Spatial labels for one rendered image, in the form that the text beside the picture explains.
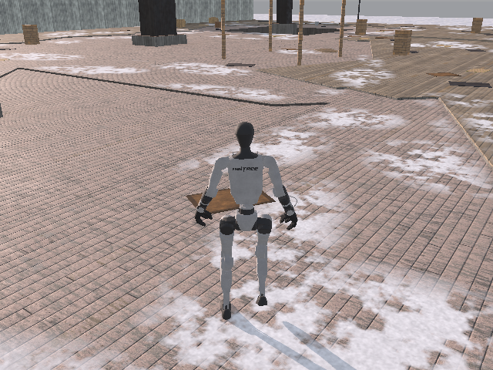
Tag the robot left upper arm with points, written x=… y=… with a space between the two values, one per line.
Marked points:
x=220 y=164

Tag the right robot hand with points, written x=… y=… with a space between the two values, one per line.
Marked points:
x=287 y=218

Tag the robot torso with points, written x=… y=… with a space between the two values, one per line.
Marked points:
x=246 y=185

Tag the robot right upper arm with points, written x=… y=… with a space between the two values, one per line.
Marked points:
x=274 y=173

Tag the robot left foot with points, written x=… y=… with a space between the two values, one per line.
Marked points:
x=226 y=313

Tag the right robot forearm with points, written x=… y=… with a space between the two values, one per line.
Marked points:
x=286 y=204

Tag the left robot hand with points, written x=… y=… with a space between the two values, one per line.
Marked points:
x=205 y=215

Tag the left robot forearm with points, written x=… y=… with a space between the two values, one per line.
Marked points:
x=204 y=202

